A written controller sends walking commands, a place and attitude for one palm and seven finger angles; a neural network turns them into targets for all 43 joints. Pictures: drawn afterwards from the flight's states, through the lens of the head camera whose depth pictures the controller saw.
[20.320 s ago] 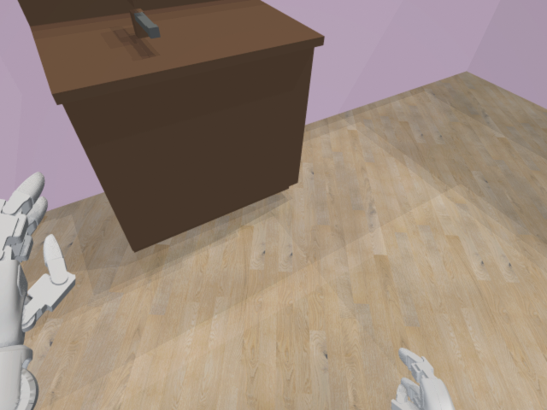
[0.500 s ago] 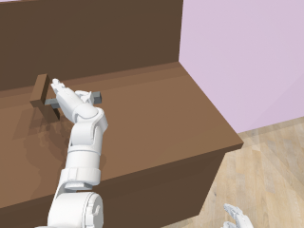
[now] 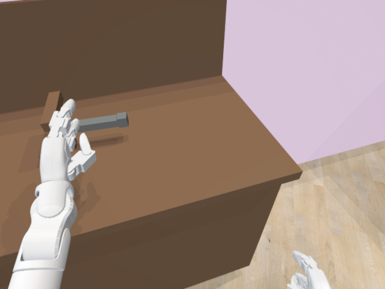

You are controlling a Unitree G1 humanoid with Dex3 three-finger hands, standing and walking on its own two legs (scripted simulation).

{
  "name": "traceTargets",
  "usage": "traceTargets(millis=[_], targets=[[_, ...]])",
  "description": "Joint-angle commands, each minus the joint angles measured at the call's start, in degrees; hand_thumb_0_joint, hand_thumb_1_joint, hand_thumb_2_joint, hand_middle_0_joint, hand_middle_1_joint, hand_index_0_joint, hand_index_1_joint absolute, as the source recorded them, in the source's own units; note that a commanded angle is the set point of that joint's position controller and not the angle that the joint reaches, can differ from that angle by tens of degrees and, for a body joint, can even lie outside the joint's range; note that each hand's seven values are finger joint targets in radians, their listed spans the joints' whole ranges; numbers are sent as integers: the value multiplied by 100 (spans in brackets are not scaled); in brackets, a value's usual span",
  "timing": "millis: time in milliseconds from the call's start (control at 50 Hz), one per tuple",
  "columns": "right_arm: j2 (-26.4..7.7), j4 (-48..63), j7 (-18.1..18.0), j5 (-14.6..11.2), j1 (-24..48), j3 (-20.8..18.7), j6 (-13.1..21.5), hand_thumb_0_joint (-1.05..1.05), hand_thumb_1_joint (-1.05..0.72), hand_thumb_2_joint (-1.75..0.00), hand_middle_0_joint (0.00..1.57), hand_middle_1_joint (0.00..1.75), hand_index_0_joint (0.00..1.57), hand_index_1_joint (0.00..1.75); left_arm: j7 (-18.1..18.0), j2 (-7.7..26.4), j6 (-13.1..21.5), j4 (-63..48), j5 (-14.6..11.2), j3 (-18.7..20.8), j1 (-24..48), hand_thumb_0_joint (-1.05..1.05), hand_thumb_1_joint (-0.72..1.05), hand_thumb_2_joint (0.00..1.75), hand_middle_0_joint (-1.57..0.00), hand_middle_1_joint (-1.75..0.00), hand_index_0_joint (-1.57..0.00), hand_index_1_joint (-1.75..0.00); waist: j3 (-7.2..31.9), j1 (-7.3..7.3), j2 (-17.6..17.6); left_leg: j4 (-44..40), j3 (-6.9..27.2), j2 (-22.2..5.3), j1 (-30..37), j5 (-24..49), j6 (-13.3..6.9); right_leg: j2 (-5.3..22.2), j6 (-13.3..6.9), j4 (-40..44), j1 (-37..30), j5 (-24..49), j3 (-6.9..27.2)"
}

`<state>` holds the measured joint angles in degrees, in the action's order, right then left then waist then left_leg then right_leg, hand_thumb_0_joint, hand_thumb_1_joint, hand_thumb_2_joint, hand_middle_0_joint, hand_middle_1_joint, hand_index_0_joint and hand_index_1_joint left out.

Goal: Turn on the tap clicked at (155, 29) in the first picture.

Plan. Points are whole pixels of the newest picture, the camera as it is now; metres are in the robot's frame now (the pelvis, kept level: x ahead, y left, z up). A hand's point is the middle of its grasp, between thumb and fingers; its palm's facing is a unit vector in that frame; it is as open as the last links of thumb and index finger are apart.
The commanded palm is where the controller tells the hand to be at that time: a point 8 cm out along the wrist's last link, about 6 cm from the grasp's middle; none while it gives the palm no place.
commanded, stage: draw the hand back beside the body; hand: left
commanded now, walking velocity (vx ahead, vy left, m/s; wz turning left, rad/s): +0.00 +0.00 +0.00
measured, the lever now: (122, 119) +0.48 +0.24 +0.10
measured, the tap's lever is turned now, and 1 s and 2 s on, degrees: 85 85 85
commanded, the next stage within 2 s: step back with the hand held close in 1.04 s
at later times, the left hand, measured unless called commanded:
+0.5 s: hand (66, 181) +0.24 +0.25 +0.16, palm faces +0.35 -0.90 -0.25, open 7.5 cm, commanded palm +0.20 +0.29 +0.17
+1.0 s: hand (43, 205) +0.19 +0.27 +0.15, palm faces +0.44 -0.85 -0.31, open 7.4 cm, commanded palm +0.15 +0.30 +0.17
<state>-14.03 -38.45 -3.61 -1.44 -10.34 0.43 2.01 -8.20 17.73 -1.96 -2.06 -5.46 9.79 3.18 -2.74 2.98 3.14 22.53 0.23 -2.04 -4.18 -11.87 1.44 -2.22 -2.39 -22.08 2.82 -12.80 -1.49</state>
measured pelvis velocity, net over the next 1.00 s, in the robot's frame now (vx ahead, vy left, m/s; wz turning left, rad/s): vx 0.00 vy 0.02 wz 0.02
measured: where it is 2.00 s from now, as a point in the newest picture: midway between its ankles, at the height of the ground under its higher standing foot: outside the picture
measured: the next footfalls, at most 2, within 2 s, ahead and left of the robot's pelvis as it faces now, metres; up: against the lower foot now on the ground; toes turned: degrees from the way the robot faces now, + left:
none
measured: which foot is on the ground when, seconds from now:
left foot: down 0.00-1.00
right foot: down 0.00-1.00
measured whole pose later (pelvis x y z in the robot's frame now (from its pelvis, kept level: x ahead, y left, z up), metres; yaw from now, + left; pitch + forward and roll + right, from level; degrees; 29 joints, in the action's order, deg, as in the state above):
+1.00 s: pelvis +0.00 +0.02 +0.00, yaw +1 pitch -7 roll -1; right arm -12.4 -37.3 -3.1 0.2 -8.9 1.8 5.5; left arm -6.2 17.8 5.3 -19.8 -4.4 14.1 -21.9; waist -3.2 4.7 3.5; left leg 23.7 1.0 -0.4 -4.4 -12.1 0.0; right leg -0.6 -0.8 -21.3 1.7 -12.4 -2.3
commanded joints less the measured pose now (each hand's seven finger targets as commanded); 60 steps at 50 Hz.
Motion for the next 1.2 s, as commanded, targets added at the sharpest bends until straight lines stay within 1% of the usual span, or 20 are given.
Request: traceTargets(millis=[0,40,100,120,160,320,440,580,640,680,740,800,920,980,1020,1080,1120,1140,1160,1180], targets=[[-437,929,-23,26,1044,-122,446,0,-90,-90,20,30,20,30,111,691,914,-1322,89,-72,1969,0,90,90,-17,-22,-17,-22,768,-209,-110,-326,-144,136,563,271,-381,248,102,737,519,290,145],[-466,916,-31,29,1053,-128,408,0,-90,-90,20,30,20,30,135,795,962,-1127,58,86,1575,0,90,90,-18,-22,-18,-22,691,-164,-458,-374,-138,126,442,208,-394,261,124,805,452,191,154],[-437,955,-15,40,1081,-110,362,0,-90,-90,20,30,20,30,180,889,1096,-1356,71,256,1275,0,90,90,-18,-23,-18,-23,821,-88,-2,-472,-104,123,425,256,-340,266,75,755,252,267,126],[-436,980,-20,64,1092,-114,366,0,-90,-90,20,30,20,30,173,991,1118,-1343,59,404,1079,0,90,90,-18,-24,-18,-24,826,-52,-215,-478,-101,107,385,286,-346,265,83,759,194,305,114],[-448,1004,-22,79,1126,-115,341,0,-90,-90,20,30,20,30,183,1191,1139,-1427,47,709,734,0,90,90,-18,-24,-18,-24,809,13,-173,-497,-69,77,337,420,-335,246,58,748,113,405,98],[-401,1112,27,129,1078,-94,416,0,-90,-90,20,30,20,30,235,975,1188,-2147,66,637,69,0,90,90,-19,-27,-19,-27,760,10,156,-467,-29,20,351,614,-273,227,16,669,104,618,71],[-445,1111,46,142,1056,-113,473,0,-90,-90,20,30,20,30,238,878,1153,-2396,76,614,-502,0,90,90,-19,-29,-19,-29,578,3,-92,-467,36,-3,284,651,-275,214,20,625,162,621,49],[-447,1126,51,168,1019,-115,528,0,-90,-90,20,30,20,30,195,944,1182,-2918,112,804,-1135,0,90,90,-20,-30,-20,-30,591,47,272,-432,108,2,217,698,-228,229,-18,540,115,645,32],[-445,1146,47,175,1031,-135,540,0,-90,-90,20,30,20,30,190,1024,1147,-2929,72,954,-1553,0,90,90,-20,-30,-20,-30,500,74,-26,-383,95,-5,142,646,-257,242,7,564,150,604,40],[-442,1138,50,173,1021,-134,541,0,-90,-90,20,30,20,30,193,1020,1150,-3081,84,1003,-1700,0,90,90,-20,-30,-20,-30,532,71,193,-345,82,2,154,700,-247,242,-9,563,155,632,48],[-449,1166,39,185,991,-155,577,0,-90,-90,20,30,20,30,184,1079,1133,-3137,67,1134,-2091,0,90,90,-20,-30,-20,-30,526,104,24,-288,86,-2,103,732,-259,255,6,533,149,675,44],[-454,1126,23,178,1005,-132,621,0,-90,-90,20,30,20,30,161,1012,1136,-3265,105,963,-1691,0,90,90,-20,-30,-20,-30,461,31,219,-273,116,19,141,657,-249,255,6,534,267,591,42],[-452,1083,-26,180,1041,-126,676,0,-90,-90,20,30,20,30,132,1003,1120,-2954,94,970,-1729,0,90,90,-20,-30,-20,-30,301,51,-159,-280,124,53,81,395,-298,261,35,589,349,346,32],[-443,1084,-22,181,1040,-126,685,0,-90,-90,20,30,20,30,131,1066,1166,-3127,106,1041,-1746,0,90,90,-20,-30,-20,-30,478,81,179,-260,100,78,122,505,-291,279,9,557,242,464,60],[-436,1087,-12,183,1042,-137,682,0,-90,-90,20,30,20,30,150,1029,1154,-3022,80,1039,-1941,0,90,90,-20,-30,-20,-30,424,92,-73,-238,78,53,99,584,-292,280,27,559,249,543,48],[-436,1093,-10,183,1032,-134,682,0,-90,-90,20,30,20,30,156,1073,1174,-3096,89,1095,-1899,0,90,90,-20,-30,-20,-30,452,93,130,-228,66,64,66,596,-284,289,17,548,225,562,54],[-429,1097,-11,177,1038,-138,673,0,-90,-90,20,30,20,30,170,1064,1154,-2939,62,1109,-2017,0,90,90,-20,-30,-20,-30,326,96,-92,-218,54,56,15,564,-301,291,40,578,282,538,50],[-440,1151,-6,173,1075,-150,689,0,-90,-90,20,30,20,30,168,1214,1214,-3389,59,1177,-1700,0,90,90,-20,-30,-20,-30,537,106,-78,-195,64,59,122,569,-310,303,44,579,231,531,74],[-400,1501,-21,64,1065,5,619,0,-90,-90,20,30,20,30,70,2021,1488,-3801,28,1995,-603,0,90,90,-20,-30,-20,-30,-126,-66,335,-7,175,-29,-338,47,-340,594,54,762,885,791,695],[-333,1178,-36,131,980,-9,565,0,-90,-90,20,30,20,30,94,1624,1545,-3315,58,1755,-1227,0,90,90,-20,-30,-20,-30,27,-94,-101,154,233,-25,-404,46,-360,739,52,753,938,1074,719]])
